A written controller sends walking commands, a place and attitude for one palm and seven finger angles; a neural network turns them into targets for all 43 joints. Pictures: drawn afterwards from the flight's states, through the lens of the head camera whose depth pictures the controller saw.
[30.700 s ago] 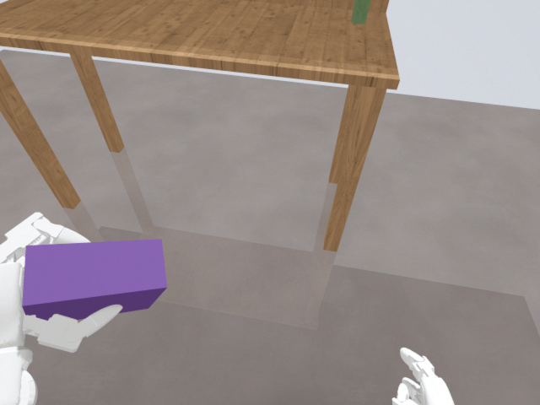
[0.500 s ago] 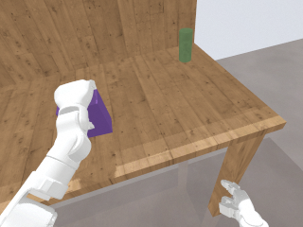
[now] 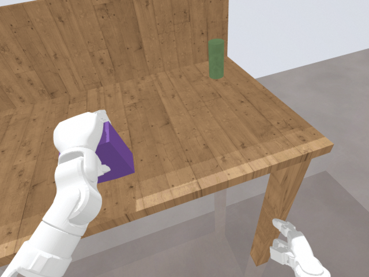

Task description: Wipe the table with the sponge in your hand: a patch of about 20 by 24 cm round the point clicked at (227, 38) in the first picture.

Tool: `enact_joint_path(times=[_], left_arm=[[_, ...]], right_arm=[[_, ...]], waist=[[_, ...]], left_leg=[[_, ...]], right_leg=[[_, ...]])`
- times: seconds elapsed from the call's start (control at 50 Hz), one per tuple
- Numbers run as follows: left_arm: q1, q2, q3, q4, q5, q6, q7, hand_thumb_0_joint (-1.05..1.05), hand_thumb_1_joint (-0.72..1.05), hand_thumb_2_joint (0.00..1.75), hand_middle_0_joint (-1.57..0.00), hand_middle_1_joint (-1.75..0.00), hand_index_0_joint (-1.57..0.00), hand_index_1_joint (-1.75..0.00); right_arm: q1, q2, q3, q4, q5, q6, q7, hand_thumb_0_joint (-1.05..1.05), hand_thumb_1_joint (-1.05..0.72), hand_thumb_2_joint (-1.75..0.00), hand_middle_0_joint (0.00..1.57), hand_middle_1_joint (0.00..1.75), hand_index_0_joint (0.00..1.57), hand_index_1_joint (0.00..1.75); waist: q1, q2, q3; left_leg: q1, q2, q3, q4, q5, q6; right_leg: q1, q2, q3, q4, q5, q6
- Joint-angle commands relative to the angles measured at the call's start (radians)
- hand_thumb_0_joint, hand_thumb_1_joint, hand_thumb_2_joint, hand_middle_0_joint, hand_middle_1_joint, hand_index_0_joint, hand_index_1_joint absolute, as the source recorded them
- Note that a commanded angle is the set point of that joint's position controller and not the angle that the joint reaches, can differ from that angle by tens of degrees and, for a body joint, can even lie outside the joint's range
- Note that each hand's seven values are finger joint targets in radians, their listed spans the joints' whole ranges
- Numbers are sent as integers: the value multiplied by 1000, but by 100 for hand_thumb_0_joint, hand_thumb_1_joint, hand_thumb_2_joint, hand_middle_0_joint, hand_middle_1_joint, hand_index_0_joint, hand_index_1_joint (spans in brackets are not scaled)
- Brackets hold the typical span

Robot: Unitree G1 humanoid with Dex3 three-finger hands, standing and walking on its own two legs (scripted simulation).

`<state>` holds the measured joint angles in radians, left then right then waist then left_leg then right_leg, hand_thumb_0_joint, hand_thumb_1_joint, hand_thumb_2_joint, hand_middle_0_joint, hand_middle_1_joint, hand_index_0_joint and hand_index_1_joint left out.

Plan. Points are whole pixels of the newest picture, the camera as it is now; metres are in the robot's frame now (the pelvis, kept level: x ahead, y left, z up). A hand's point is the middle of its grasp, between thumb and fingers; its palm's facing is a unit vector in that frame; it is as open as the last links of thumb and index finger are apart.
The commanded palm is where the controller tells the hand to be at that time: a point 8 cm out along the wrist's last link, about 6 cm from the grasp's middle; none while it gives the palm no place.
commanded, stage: wipe back along the middle lane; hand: left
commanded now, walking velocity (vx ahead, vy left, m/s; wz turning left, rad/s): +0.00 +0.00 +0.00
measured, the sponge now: (105, 160) +0.32 +0.23 +0.11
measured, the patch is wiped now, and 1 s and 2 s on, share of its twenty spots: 0.50 0.55 0.90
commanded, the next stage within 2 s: slide across to the third lane in 0.38 s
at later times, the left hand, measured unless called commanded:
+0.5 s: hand (99, 164) +0.26 +0.20 +0.17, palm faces +0.29 -0.20 -0.94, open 9.9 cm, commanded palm +0.22 +0.19 +0.20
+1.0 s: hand (137, 157) +0.28 +0.12 +0.18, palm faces +0.24 -0.30 -0.92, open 9.9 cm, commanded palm +0.24 +0.13 +0.23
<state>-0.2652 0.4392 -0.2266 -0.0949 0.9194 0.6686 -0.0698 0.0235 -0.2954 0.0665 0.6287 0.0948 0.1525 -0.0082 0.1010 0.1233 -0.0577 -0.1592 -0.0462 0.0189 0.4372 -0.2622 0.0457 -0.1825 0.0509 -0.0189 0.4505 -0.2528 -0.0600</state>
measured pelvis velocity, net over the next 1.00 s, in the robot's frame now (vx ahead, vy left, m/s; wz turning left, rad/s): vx -0.02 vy -0.02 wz -0.03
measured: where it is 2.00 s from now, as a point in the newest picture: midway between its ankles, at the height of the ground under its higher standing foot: outside the picture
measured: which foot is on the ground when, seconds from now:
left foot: down 0.00-1.00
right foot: down 0.00-1.00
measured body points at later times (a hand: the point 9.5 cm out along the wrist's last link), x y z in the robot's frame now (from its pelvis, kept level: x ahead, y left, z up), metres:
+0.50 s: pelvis -0.01 -0.01 +0.00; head -0.04 -0.07 +0.44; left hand +0.24 +0.21 +0.22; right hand +0.24 -0.20 -0.08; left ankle -0.02 +0.09 -0.74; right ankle -0.01 -0.08 -0.74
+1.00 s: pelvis -0.02 -0.02 +0.00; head -0.07 -0.08 +0.44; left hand +0.26 +0.14 +0.23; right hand +0.23 -0.20 -0.07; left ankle -0.02 +0.09 -0.74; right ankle -0.01 -0.08 -0.74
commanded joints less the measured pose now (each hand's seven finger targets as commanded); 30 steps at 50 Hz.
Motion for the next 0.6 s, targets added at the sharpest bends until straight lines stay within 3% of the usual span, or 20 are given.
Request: enact_joint_path(times=[0.0, 0.06, 0.1, 0.18, 0.2, 0.24, 0.28, 0.3, 0.34, 0.38, 0.4, 0.44, 0.48, 0.5, 0.56, 0.58], left_arm=[[-155, 40, 7, -86, -38, 12, -27, 0, 10, 130, -120, -160, -120, -160], [-94, 15, -8, -106, -51, 7, -28, 0, 10, 130, -120, -160, -120, -160], [-64, 28, 12, -138, -49, 8, -22, 0, 10, 130, -120, -160, -120, -160], [5, 54, 52, -186, -61, 7, -13, 0, 10, 130, -120, -160, -120, -160], [11, 36, 37, -206, -64, 9, -9, 0, 10, 130, -120, -160, -120, -160], [46, 18, 29, -217, -76, 7, -5, 0, 10, 130, -120, -160, -120, -160], [73, 48, 61, -259, -75, 7, 3, 0, 10, 130, -120, -160, -120, -160], [53, 11, 24, -267, -73, 8, 6, 0, 10, 130, -120, -160, -120, -160], [82, -10, 6, -274, -81, 6, 10, 0, 10, 130, -120, -160, -120, -160], [94, 8, 26, -318, -77, 6, 19, 0, 10, 130, -120, -160, -120, -160], [88, -8, 4, -335, -73, 5, 24, 0, 10, 130, -120, -160, -120, -160], [161, -13, 10, -318, -85, 5, 29, 0, 10, 130, -120, -160, -120, -160], [93, 16, 29, -363, -81, 8, 39, 0, 10, 130, -120, -160, -120, -160], [25, -8, -1, -365, -75, 8, 45, 0, 10, 130, -120, -160, -120, -160], [-5, -26, -30, -338, -81, 8, 48, 0, 10, 130, -120, -160, -120, -160], [-55, -14, -24, -386, -77, 6, 54, 0, 10, 130, -120, -160, -120, -160]], right_arm=[[-243, -66, -23, -199, -1, -65, -7, 0, -90, -90, 20, 30, 20, 30], [-249, -65, -26, -194, 1, -57, 1, 0, -90, -90, 20, 30, 20, 30], [-251, -63, -25, -207, -1, -65, 6, 0, -90, -90, 20, 30, 20, 30], [-272, -63, -25, -208, -2, -55, 10, 0, -90, -90, 20, 30, 20, 30], [-260, -59, -24, -217, -3, -57, 11, 0, -90, -90, 20, 30, 20, 30], [-258, -60, -26, -210, -3, -47, 13, 0, -90, -90, 20, 30, 20, 30], [-280, -60, -24, -218, -2, -45, 14, 0, -90, -90, 20, 30, 20, 30], [-263, -55, -23, -224, -3, -47, 13, 0, -90, -90, 20, 30, 20, 30], [-259, -60, -26, -218, -2, -37, 14, 0, -90, -90, 20, 30, 20, 30], [-278, -56, -25, -228, -1, -41, 15, 0, -90, -90, 20, 30, 20, 30], [-259, -53, -26, -239, -4, -45, 16, 0, -90, -90, 20, 30, 20, 30], [-255, -58, -28, -224, -4, -30, 20, 0, -90, -90, 20, 30, 20, 30], [-284, -55, -23, -230, -2, -29, 15, 0, -90, -90, 20, 30, 20, 30], [-262, -51, -22, -236, -3, -37, 13, 0, -90, -90, 20, 30, 20, 30], [-266, -53, -27, -215, -3, -35, 7, 0, -90, -90, 20, 30, 20, 30], [-292, -46, -18, -230, 2, -50, 9, 0, -90, -90, 20, 30, 20, 30]], waist=[[-4, -179, -143], [-3, -162, -130], [7, -182, -155], [11, -197, -119], [15, -192, -141], [9, -193, -111], [15, -184, -98], [9, -201, -105], [4, -173, -81], [9, -179, -92], [12, -180, -121], [10, -188, -80], [5, -179, -81], [-3, -190, -96], [-6, -151, -69], [-3, -137, -90]], left_leg=[[-19, 19, -33, -37, 227, 6], [-15, 23, -36, -42, 225, 3], [-20, 21, -34, -32, 230, 6], [-23, 26, -37, -35, 218, 5], [-27, 22, -28, -24, 237, 7], [-28, 26, -31, -27, 234, 4], [-24, 28, -37, -32, 210, 4], [-29, 26, -29, -24, 217, 6], [-25, 31, -34, -32, 207, 4], [-13, 31, -38, -31, 192, 7], [-17, 25, -28, -18, 214, 9], [-23, 32, -34, -25, 212, 5], [-15, 32, -37, -29, 180, 7], [-20, 29, -31, -22, 188, 8], [-6, 31, -36, -38, 171, 5], [9, 30, -42, -39, 157, 9]], right_leg=[[95, -31, 59, -50, 234, -6], [95, -26, 55, -50, 238, -4], [113, -27, 63, -41, 247, -5], [98, -18, 88, -47, 239, -5], [117, -27, 74, -37, 263, -1], [104, -22, 74, -40, 265, 1], [88, -14, 102, -48, 221, -6], [91, -24, 81, -43, 226, -1], [77, -19, 77, -48, 211, -2], [71, -11, 108, -54, 182, -8], [95, -22, 92, -42, 213, -4], [86, -16, 95, -46, 219, -3], [69, -11, 127, -60, 168, -9], [74, -21, 103, -53, 170, -5], [58, -17, 94, -65, 147, -7], [55, -13, 120, -69, 118, -14]])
